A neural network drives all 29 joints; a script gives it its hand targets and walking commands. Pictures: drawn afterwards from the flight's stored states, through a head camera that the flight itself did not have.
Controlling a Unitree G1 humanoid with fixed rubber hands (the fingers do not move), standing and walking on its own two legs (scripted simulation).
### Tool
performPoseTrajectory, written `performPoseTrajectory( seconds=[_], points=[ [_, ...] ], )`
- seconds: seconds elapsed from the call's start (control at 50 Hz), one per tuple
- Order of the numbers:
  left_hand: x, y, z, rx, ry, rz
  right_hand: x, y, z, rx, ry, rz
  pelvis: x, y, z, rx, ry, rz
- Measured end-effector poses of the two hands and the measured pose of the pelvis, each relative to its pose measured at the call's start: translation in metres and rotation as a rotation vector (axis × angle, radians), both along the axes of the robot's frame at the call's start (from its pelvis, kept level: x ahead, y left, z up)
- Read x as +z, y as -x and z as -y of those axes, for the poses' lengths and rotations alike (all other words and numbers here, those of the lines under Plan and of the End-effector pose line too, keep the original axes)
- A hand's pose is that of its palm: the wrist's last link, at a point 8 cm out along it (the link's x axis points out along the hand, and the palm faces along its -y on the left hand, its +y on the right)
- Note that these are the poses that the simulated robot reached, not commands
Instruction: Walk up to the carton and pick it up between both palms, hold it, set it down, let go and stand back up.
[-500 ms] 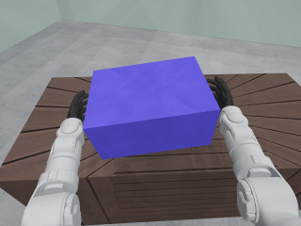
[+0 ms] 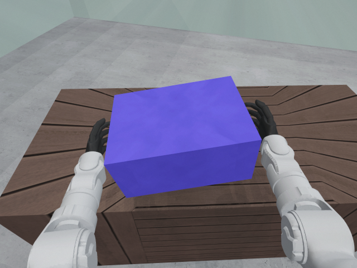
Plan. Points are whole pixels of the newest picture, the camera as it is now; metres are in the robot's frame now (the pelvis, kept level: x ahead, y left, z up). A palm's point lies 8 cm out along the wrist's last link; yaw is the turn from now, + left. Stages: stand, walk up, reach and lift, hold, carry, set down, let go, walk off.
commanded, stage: set down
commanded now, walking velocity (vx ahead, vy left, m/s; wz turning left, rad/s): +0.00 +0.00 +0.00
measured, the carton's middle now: (180, 135) +0.44 +0.01 +0.06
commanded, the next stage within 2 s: none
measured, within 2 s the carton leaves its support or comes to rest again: rests again in 1.60 s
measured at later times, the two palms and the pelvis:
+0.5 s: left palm (98, 157) +0.38 +0.22 +0.04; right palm (259, 135) +0.43 -0.18 +0.08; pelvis +0.02 +0.00 +0.00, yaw +0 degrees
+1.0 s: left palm (102, 169) +0.38 +0.22 -0.01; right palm (253, 145) +0.44 -0.18 +0.03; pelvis +0.03 +0.00 +0.00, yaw +0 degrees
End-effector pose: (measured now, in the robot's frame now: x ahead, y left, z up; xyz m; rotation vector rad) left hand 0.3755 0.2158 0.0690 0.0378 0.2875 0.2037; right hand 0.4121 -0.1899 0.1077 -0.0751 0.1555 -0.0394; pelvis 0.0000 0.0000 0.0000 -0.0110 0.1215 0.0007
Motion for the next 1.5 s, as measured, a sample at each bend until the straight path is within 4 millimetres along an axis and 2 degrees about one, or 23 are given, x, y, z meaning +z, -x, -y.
performPoseTrajectory(
  seconds=[0.22,0.8,1.04,1.22,1.36,1.5],
  points=[
    [-0.011,-0.006,-0.002,0.008,-0.002,0.000,-0.009,-0.010,-0.002,0.009,0.003,-0.001,0.000,-0.009,0.000,0.000,0.000,-0.012],
    [-0.054,-0.003,-0.003,0.038,0.027,-0.050,-0.048,-0.019,-0.006,0.036,0.038,-0.058,0.000,-0.025,0.000,0.000,0.001,-0.041],
    [-0.084,-0.003,-0.003,0.059,0.042,-0.090,-0.080,-0.026,-0.007,0.048,0.039,-0.103,-0.002,-0.030,0.000,-0.001,0.000,-0.114],
    [-0.111,-0.005,-0.002,0.074,0.041,-0.110,-0.112,-0.034,-0.006,0.063,0.042,-0.125,-0.005,-0.035,0.003,-0.001,-0.003,-0.209],
    [-0.117,-0.010,-0.001,0.084,0.033,-0.059,-0.125,-0.039,-0.005,0.072,0.038,-0.098,-0.008,-0.037,0.005,-0.001,-0.006,-0.280],
    [-0.120,-0.009,0.000,0.084,0.027,-0.035,-0.136,-0.035,-0.001,0.068,0.032,-0.105,-0.010,-0.034,0.007,-0.001,-0.009,-0.308]
  ],
)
